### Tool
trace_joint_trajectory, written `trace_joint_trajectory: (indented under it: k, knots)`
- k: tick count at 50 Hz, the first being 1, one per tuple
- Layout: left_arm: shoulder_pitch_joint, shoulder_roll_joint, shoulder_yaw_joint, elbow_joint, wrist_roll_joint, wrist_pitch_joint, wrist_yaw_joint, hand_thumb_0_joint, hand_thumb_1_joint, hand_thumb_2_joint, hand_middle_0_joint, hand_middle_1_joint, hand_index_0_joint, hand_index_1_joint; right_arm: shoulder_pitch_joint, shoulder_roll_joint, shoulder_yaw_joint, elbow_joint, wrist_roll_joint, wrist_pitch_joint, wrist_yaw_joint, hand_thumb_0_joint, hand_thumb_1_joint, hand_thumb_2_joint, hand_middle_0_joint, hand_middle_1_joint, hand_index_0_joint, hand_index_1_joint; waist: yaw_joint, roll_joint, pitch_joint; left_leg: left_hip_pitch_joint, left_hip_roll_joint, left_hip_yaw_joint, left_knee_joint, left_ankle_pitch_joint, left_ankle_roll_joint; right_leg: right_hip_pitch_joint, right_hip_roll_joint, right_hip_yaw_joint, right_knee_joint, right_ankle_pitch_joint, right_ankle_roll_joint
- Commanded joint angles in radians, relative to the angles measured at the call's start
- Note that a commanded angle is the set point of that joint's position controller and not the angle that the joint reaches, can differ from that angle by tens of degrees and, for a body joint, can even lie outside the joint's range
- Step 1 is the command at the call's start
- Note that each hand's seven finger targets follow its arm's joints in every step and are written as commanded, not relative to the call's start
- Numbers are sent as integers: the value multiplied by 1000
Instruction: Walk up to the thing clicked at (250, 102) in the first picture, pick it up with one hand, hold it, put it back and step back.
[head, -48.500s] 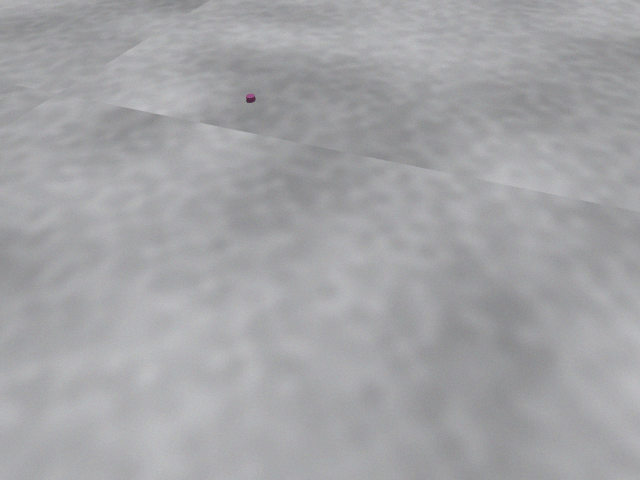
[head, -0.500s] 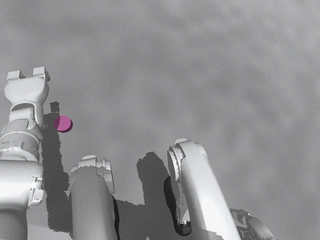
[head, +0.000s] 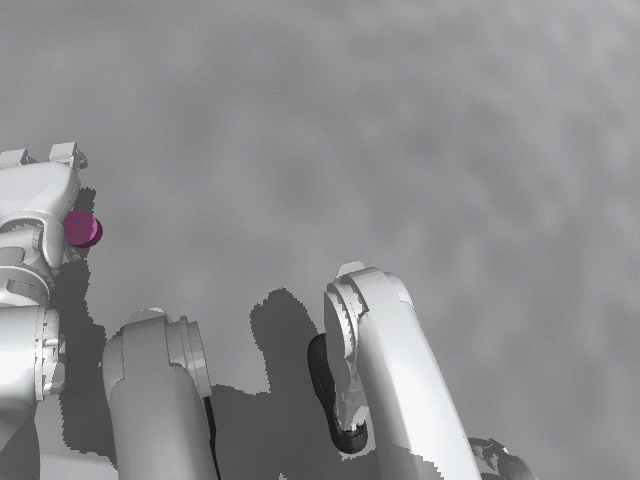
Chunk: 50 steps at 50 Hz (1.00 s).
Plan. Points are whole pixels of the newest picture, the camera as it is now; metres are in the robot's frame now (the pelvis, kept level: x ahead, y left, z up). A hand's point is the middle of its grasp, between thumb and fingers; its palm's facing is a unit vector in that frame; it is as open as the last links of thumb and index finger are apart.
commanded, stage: home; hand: left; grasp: from above
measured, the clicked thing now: (80, 229) +0.48 +0.27 -0.31
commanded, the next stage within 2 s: none
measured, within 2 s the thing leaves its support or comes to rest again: neither
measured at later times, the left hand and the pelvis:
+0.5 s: hand out of the picture +0.35 +0.24 +0.01, palm faces -0.23 -0.74 -0.64, open 7.6 cm; pelvis +0.01 +0.00 +0.14, yaw +3 degrees
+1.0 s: hand out of the picture +0.26 +0.21 +0.23, palm faces +0.16 -0.96 -0.22, open 7.4 cm; pelvis +0.05 +0.00 +0.31, yaw +7 degrees
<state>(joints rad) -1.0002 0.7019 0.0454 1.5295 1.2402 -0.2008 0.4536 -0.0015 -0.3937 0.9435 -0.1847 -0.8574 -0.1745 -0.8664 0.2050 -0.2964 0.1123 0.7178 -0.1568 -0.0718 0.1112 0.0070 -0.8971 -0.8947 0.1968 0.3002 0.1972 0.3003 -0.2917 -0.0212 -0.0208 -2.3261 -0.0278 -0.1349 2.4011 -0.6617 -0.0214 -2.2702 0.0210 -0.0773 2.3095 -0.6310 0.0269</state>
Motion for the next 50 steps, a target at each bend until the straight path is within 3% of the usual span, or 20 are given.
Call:
trace_joint_trajectory:
  k: [1, 4, 6, 9, 10, 12, 13, 15, 16, 19, 21, 23, 24, 27, 30, 33, 35, 37, 42, 50]
  knots:
    - [-317, 228, 77, -338, -104, 37, 78, 0, -103, 855, -227, -579, -207, -598, 186, -243, -116, -24, 0, -25, 13, 0, -887, -896, 200, 300, 199, 300, 56, 464, -923, 656, 3, 108, -294, 183, 24, 402, 14, -79, -213, 190, -77]
    - [-269, 181, 85, -450, -221, 90, 42, 0, 137, 958, -243, -585, -224, -602, 204, -236, -157, -14, 26, -20, 24, 0, -887, -896, 200, 300, 199, 300, 87, 483, -1006, 720, 6, 116, -322, 226, 27, 444, 12, -67, -243, 238, -78]
    - [-195, 127, 77, -454, -294, 124, 0, 0, 274, 992, -246, -573, -229, -590, 229, -233, -179, 10, 46, -15, 29, 0, -888, -896, 200, 300, 199, 300, 92, 429, -952, 698, 5, 116, -348, 222, 33, 455, 11, -62, -276, 240, -76]
    - [-50, 87, 88, -615, -406, 170, -83, 0, 410, 1019, -248, -552, -232, -566, 230, -222, -200, -7, 83, 3, 27, 0, -889, -897, 200, 300, 200, 300, 139, 396, -998, 751, 2, 109, -416, 264, 35, 545, 8, -45, -337, 263, -75]
    - [0, 73, 73, -661, -439, 187, -116, 0, 487, 1044, -251, -548, -236, -562, 217, -221, -204, -29, 98, 11, 25, 0, -890, -897, 200, 300, 200, 300, 138, 338, -1007, 745, 2, 107, -430, 255, 42, 592, 12, -38, -366, 265, -72]
    - [132, -15, 53, -683, -519, 215, -184, 0, 642, 1026, -241, -485, -230, -495, 189, -208, -205, -47, 119, 22, 19, 0, -893, -898, 200, 300, 200, 300, 122, 224, -878, 672, 2, 93, -466, 231, 51, 613, 12, -32, -408, 268, -64]
    - [151, -3, 60, -744, -554, 220, -217, 0, 722, 1064, -247, -490, -236, -499, 173, -201, -205, -62, 128, 27, 14, 0, -893, -898, 200, 300, 200, 300, 133, 191, -862, 650, 3, 91, -480, 202, 58, 634, 16, -25, -433, 250, -62]
    - [265, -37, 56, -821, -617, 231, -280, 0, 863, 1084, -246, -463, -238, -471, 129, -195, -207, -109, 140, 31, 1, 0, -894, -898, 200, 300, 200, 300, 144, 148, -793, 662, 7, 79, -527, 188, 57, 662, 9, -18, -482, 232, -63]
    - [283, -69, 33, -890, -651, 236, -307, 0, 943, 1080, -242, -434, -236, -440, 120, -181, -205, -107, 145, 35, -3, 0, -896, -899, 200, 300, 200, 300, 154, 144, -781, 675, 9, 78, -551, 170, 57, 678, 8, -13, -506, 215, -63]
    - [371, -114, 31, -1022, -747, 247, -357, 0, 902, 906, -201, -303, -201, -303, 74, -159, -205, -159, 160, 33, -24, 0, -900, -900, 200, 300, 200, 300, 166, 124, -743, 721, 14, 79, -620, 115, 55, 724, 7, 0, -576, 158, -61]
    - [438, -124, 43, -1094, -800, 256, -368, 0, 900, 900, -200, -299, -200, -299, 40, -157, -204, -185, 167, 31, -38, 0, -899, -900, 200, 300, 200, 300, 181, 108, -694, 752, 15, 75, -669, 75, 52, 738, 6, 4, -627, 113, -64]
    - [464, -167, 8, -1168, -848, 262, -379, 0, 900, 900, -200, -299, -200, -299, 5, -144, -200, -209, 175, 23, -52, 0, -899, -900, 200, 300, 200, 300, 182, 148, -684, 827, 21, 70, -725, 58, 47, 743, 5, 12, -660, 101, -66]
    - [458, -147, 39, -1230, -871, 263, -373, 0, 900, 900, -200, -299, -200, -299, 2, -145, -201, -214, 175, 16, -63, 0, -899, -900, 200, 300, 200, 300, 192, 163, -706, 872, 22, 62, -751, 47, 45, 769, 3, 13, -678, 95, -65]
    - [577, -181, 33, -1270, -942, 291, -366, 0, 901, 902, -200, -299, -200, -300, -38, -138, -192, -229, 185, 3, -88, 0, -899, -900, 200, 300, 200, 300, 203, 165, -663, 948, 25, 58, -825, 35, 40, 807, 0, 18, -735, 83, -64]
    - [656, -222, 18, -1340, -1022, 327, -363, 0, 901, 902, -200, -299, -200, -300, -62, -131, -186, -242, 191, -9, -113, 0, -899, -900, 200, 300, 200, 300, 198, 183, -652, 1042, 28, 44, -903, 43, 34, 856, -6, 22, -790, 87, -61]
    - [747, -233, 33, -1416, -1112, 368, -354, 0, 900, 900, -200, -298, -200, -299, -81, -117, -176, -265, 197, -20, -138, 0, -899, -900, 200, 300, 200, 300, 201, 162, -635, 1108, 25, 41, -968, 27, 38, 940, -5, 27, -868, 75, -54]
    - [807, -260, 20, -1436, -1155, 398, -353, 0, 900, 900, -200, -299, -200, -299, -90, -104, -169, -274, 197, -30, -152, 0, -899, -900, 200, 300, 200, 300, 190, 135, -585, 1125, 24, 64, -1002, 33, 43, 1000, -3, 36, -939, 72, -52]
    - [850, -264, 37, -1486, -1191, 427, -352, 0, 900, 900, -200, -299, -200, -299, -83, -96, -160, -288, 202, -40, -166, 0, -900, -900, 200, 300, 200, 300, 200, 136, -603, 1188, 25, 63, -1049, 64, 42, 1070, -4, 42, -984, 94, -52]
    - [992, -309, 62, -1554, -1265, 491, -346, 0, 900, 900, -200, -300, -200, -300, -66, -66, -130, -303, 209, -66, -209, 0, -900, -900, 200, 299, 200, 299, 204, 106, -513, 1287, 25, 54, -1178, 68, 44, 1216, -3, 48, -1129, 101, -47]
    - [1244, -361, 70, -1659, -1309, 550, -357, 0, 900, 900, -200, -301, -200, -300, 6, -35, -110, -325, 202, -110, -274, 0, -901, -899, 199, 299, 200, 299, 219, 94, -446, 1497, 21, 78, -1323, 306, 39, 1464, -1, 37, -1305, 300, -41]
